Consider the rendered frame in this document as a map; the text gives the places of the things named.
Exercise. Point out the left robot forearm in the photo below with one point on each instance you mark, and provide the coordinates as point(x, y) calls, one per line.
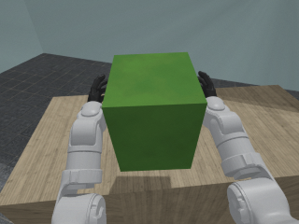
point(85, 144)

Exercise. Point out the pedestal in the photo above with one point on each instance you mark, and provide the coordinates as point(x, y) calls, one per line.
point(269, 115)

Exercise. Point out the right robot forearm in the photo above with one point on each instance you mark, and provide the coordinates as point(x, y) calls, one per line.
point(238, 157)

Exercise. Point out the carton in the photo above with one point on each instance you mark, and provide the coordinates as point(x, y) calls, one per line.
point(154, 108)

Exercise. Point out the robot left upper arm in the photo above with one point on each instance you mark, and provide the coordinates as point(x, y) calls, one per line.
point(80, 208)

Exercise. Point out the robot right upper arm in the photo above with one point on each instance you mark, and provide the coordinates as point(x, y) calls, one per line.
point(258, 201)

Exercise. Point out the robot right hand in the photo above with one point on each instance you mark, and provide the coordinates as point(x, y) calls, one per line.
point(207, 85)

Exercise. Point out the robot left hand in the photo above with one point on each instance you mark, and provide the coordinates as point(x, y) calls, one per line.
point(95, 95)

